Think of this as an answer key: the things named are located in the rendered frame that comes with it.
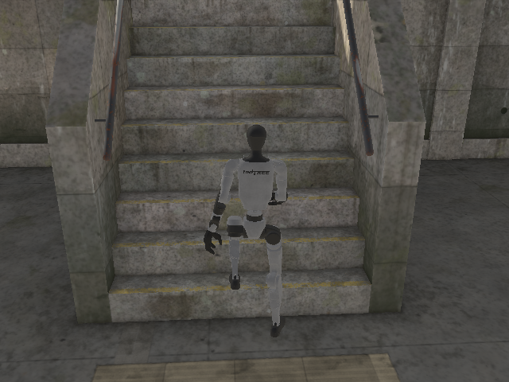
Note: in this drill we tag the robot left hand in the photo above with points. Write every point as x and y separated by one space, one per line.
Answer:
208 240

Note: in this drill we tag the left robot upper arm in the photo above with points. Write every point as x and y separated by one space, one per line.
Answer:
227 179

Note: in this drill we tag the humanoid robot torso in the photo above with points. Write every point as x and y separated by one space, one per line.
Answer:
255 192

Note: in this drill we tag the robot right hand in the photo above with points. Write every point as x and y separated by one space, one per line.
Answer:
273 201

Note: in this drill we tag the robot left forearm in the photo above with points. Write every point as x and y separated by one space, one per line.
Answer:
216 214

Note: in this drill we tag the left robot shin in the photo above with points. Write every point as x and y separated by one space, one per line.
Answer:
234 250

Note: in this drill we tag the right robot upper arm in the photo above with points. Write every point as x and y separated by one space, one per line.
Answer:
281 179

